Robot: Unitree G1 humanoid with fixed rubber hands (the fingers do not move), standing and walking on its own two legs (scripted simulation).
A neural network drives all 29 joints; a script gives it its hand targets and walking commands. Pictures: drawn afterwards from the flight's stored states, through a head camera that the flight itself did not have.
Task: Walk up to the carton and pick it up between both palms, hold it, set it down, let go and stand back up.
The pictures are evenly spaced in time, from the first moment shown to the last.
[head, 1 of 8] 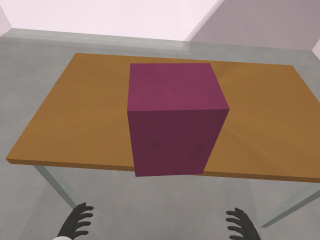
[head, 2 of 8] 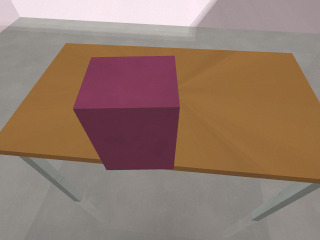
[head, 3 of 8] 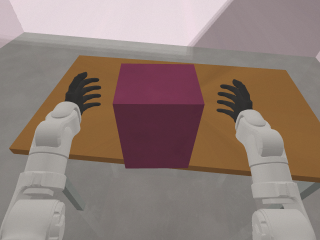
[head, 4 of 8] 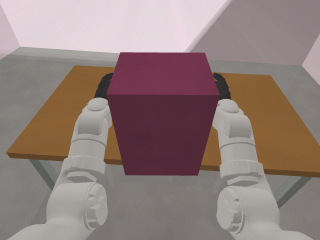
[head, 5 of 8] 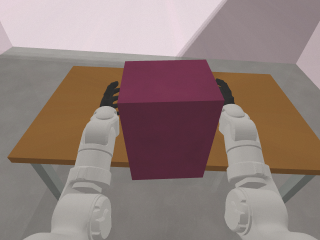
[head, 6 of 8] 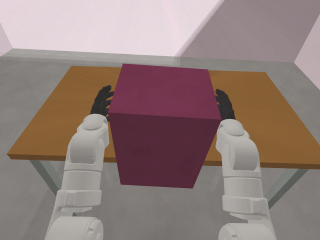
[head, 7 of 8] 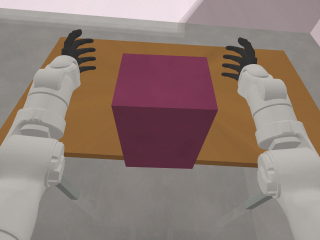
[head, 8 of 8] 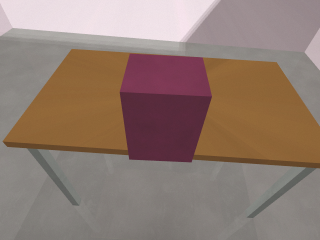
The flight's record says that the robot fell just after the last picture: no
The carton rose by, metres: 0.10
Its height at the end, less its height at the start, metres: +0.00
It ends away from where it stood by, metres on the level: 0.03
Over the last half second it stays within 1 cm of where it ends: yes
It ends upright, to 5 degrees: yes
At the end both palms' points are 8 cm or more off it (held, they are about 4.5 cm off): yes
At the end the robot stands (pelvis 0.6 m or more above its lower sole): yes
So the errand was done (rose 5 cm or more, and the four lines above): yes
